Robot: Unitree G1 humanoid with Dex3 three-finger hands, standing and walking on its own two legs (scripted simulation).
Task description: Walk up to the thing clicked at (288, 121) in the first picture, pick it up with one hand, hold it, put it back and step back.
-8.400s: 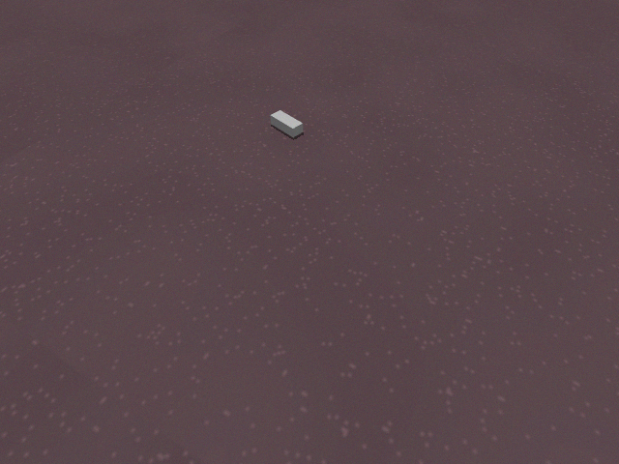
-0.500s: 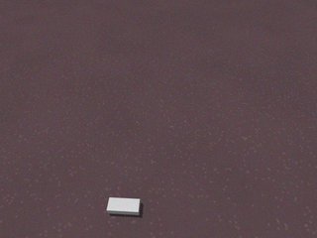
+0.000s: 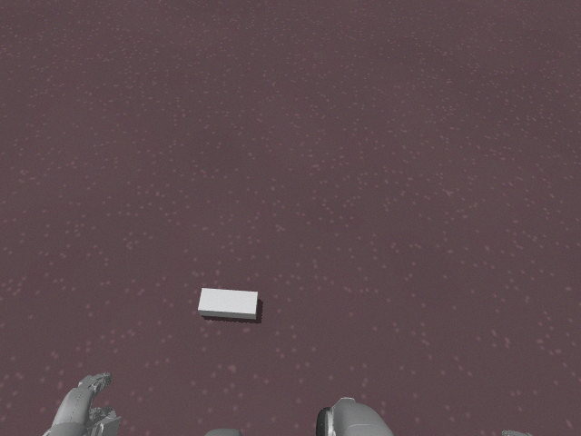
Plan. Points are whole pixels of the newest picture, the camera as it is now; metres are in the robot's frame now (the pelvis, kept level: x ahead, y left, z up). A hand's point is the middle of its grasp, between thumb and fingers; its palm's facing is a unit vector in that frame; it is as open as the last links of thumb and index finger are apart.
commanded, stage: walk up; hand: left
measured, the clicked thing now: (229, 303) +0.53 +0.18 -0.72
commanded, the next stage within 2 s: stand in 1.64 s
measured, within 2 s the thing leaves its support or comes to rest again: neither
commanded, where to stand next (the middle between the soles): +0.17 -0.06 m, yaw -3 degrees
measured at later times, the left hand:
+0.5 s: hand out of the picture -0.01 +0.25 -0.13, palm faces -0.09 -0.91 -0.40, open 7.4 cm
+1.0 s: hand out of the picture -0.16 +0.24 -0.14, palm faces -0.07 -0.93 -0.37, open 7.4 cm
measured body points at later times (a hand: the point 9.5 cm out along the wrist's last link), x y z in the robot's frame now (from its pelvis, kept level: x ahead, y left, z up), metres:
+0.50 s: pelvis -0.12 -0.02 +0.00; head -0.05 -0.03 +0.45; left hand +0.00 +0.29 -0.11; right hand -0.01 -0.34 -0.11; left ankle -0.09 +0.12 -0.67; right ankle -0.13 -0.13 -0.72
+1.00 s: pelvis -0.24 -0.03 +0.01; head -0.20 -0.01 +0.46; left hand -0.15 +0.29 -0.12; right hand -0.15 -0.35 -0.09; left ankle -0.20 +0.10 -0.72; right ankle -0.29 -0.17 -0.70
